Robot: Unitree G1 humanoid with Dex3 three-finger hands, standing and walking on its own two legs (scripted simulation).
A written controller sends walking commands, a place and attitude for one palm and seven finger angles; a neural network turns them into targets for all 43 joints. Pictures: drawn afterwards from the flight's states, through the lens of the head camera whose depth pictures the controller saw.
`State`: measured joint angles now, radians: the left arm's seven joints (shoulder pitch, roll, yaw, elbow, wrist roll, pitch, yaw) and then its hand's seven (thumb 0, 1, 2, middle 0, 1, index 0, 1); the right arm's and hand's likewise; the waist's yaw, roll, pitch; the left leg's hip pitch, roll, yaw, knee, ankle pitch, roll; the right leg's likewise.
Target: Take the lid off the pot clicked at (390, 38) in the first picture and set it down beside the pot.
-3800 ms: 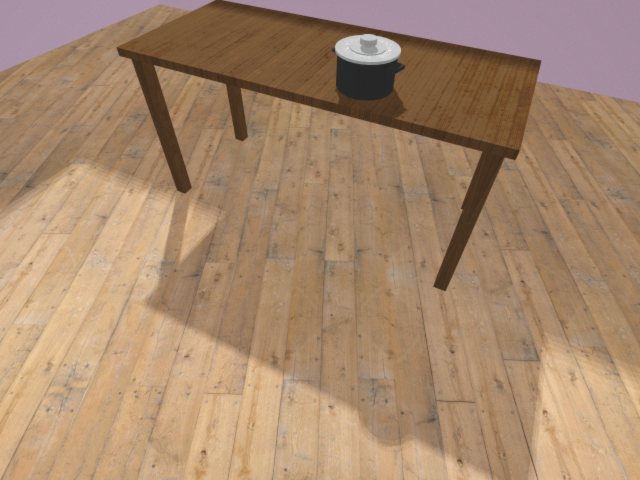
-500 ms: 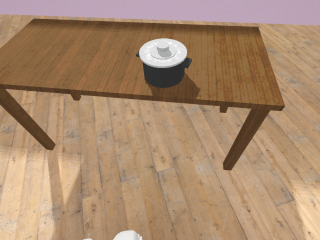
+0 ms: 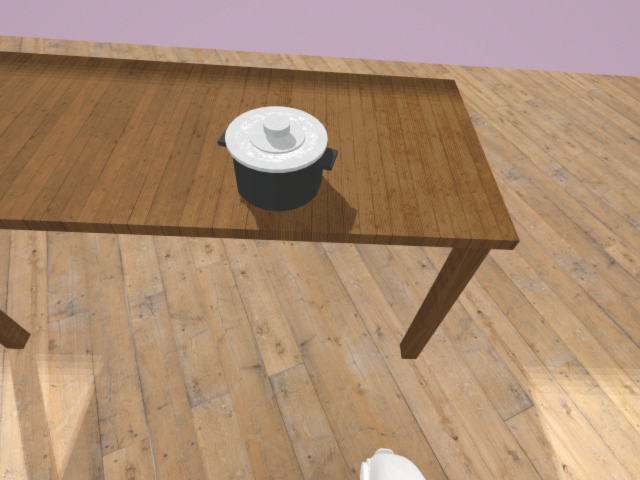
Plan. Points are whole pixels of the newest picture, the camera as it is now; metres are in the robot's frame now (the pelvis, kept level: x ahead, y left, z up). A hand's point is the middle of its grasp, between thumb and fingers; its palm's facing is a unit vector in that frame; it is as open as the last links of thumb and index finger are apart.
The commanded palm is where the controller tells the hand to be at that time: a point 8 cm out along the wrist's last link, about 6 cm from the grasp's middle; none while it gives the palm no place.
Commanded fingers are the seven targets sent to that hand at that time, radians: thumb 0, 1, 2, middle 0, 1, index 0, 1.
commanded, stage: take the last steps up to it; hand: left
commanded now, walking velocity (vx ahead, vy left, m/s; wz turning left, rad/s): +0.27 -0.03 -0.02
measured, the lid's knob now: (276, 126) +0.68 +0.09 +0.04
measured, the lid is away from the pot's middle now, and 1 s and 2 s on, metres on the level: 0.00 0.00 0.00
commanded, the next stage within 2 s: come to a stop and stand still in 0.34 s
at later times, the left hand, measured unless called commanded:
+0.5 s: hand (213, 471) +0.16 +0.15 -0.19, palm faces +0.11 -0.98 -0.16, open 7.3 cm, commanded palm none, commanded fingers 0.00 0.90 0.90 -0.20 -0.30 -0.20 -0.30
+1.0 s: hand (238, 470) +0.16 +0.11 -0.17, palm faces +0.06 -0.97 -0.26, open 7.4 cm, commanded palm none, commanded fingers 0.00 0.90 0.90 -0.20 -0.30 -0.20 -0.30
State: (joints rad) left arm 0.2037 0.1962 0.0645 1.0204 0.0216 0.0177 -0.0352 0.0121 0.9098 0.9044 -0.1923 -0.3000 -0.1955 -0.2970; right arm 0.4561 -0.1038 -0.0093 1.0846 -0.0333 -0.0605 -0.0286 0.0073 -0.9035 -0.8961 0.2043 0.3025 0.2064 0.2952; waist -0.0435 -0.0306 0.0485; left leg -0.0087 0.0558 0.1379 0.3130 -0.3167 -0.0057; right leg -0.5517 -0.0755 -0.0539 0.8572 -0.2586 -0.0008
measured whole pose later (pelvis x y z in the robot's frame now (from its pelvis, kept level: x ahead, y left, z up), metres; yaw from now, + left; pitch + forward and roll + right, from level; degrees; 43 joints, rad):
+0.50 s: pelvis +0.16 -0.03 -0.01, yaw +1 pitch -1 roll -3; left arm 0.29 0.17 0.05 1.08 0.01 -0.04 0.01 0.00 0.92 0.90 -0.20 -0.30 -0.20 -0.30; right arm 0.18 -0.18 -0.04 1.00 -0.03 -0.05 -0.01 0.01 -0.92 -0.90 0.20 0.30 0.20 0.29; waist 0.02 0.01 0.01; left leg -0.33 0.07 0.09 0.56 -0.20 0.01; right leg -0.15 0.01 -0.14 0.47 -0.31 -0.01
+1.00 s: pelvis +0.17 -0.08 -0.01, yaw +1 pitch -1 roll +1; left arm 0.29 0.16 0.02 1.09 0.02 0.01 0.03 0.01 0.91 0.90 -0.19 -0.30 -0.20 -0.30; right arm 0.18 -0.18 -0.05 1.06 -0.01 0.05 -0.02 0.00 -0.91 -0.90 0.20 0.30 0.20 0.29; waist 0.00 0.03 0.03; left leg -0.27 0.04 0.06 0.51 -0.27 -0.01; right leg -0.23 -0.02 -0.03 0.54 -0.29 -0.02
